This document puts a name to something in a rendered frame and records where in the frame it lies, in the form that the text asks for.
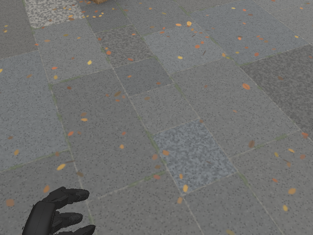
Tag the left robot hand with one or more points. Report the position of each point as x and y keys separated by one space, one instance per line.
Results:
x=45 y=220

